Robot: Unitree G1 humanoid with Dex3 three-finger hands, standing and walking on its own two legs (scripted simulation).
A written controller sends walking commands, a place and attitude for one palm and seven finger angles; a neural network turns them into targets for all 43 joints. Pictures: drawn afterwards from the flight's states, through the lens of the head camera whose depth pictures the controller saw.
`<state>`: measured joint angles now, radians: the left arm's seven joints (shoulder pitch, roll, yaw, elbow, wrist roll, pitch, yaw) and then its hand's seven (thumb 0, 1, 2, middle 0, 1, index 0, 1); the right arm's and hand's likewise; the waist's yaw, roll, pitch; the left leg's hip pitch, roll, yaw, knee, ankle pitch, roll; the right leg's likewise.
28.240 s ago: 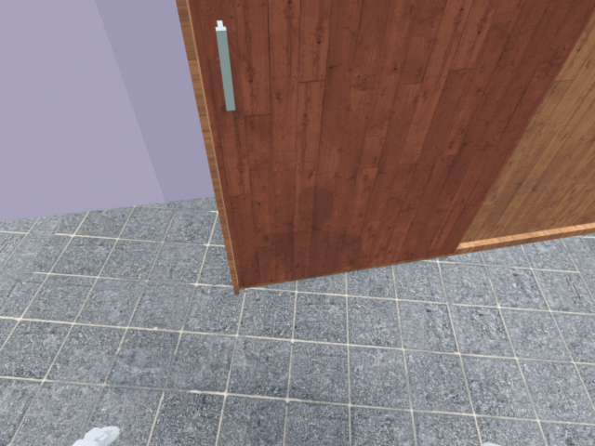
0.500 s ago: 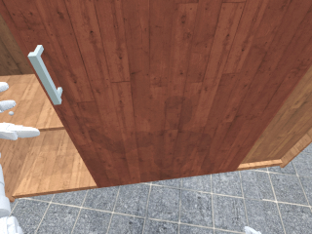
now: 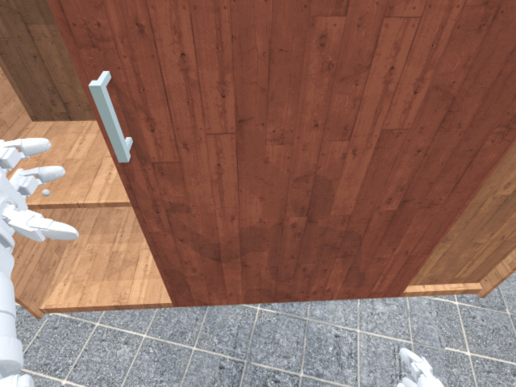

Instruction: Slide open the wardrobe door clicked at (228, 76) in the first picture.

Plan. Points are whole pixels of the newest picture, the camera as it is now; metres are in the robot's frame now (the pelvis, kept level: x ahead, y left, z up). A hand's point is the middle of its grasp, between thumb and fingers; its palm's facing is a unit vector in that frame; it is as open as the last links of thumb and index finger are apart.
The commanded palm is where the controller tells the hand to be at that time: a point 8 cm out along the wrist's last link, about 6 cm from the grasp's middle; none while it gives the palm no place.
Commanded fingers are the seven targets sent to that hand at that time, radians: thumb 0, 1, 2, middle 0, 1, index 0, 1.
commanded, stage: draw the hand back to the body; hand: left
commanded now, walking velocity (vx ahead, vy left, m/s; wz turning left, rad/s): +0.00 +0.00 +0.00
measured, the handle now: (115, 118) +0.51 +0.31 +0.16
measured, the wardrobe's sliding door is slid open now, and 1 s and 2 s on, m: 0.52 0.52 0.52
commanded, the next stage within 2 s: step back with the hand held close in 1.48 s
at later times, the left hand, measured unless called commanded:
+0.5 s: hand (24, 232) +0.25 +0.32 +0.16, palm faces +0.31 -0.93 -0.19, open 14.2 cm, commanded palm +0.20 +0.35 +0.17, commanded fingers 0.00 -0.15 0.39 -0.24 -0.92 -0.24 -0.92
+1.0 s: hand (45, 242) +0.22 +0.27 +0.18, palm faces +0.42 -0.84 -0.36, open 9.7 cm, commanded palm +0.17 +0.31 +0.19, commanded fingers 0.00 0.75 0.83 -0.20 -0.38 -0.20 -0.38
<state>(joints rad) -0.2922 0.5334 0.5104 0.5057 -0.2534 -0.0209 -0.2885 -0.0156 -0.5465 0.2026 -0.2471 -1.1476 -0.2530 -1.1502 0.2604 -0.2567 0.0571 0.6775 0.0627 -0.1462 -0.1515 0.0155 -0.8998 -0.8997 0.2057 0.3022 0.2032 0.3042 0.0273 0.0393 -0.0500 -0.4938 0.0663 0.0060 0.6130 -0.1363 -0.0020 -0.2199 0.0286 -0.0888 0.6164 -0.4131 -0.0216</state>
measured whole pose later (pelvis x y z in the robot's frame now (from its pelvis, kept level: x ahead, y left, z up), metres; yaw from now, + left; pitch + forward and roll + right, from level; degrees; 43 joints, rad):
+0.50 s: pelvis +0.00 +0.03 +0.01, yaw -1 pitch -2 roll -2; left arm 0.08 0.42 0.43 -0.01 -0.23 -0.01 -0.17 -0.01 -0.44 0.26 -0.25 -1.08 -0.25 -1.08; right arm 0.19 -0.25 0.07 0.62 0.04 -0.27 -0.12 0.02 -0.90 -0.90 0.20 0.30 0.20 0.30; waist 0.07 0.05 -0.03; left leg -0.41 0.03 0.03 0.54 -0.12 0.02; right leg -0.13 0.00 -0.06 0.53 -0.36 0.01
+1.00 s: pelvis +0.01 +0.02 +0.02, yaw -4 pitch -6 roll +0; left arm 0.40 0.35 0.34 -0.31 -0.07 -0.12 0.11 0.00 0.40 0.66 -0.22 -0.59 -0.23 -0.59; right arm 0.21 -0.23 0.03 0.68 0.00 -0.17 -0.09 0.02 -0.90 -0.90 0.21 0.30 0.20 0.30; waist 0.06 0.05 0.02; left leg -0.21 0.03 0.05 0.39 -0.07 0.01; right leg 0.03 0.00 -0.01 0.39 -0.31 0.00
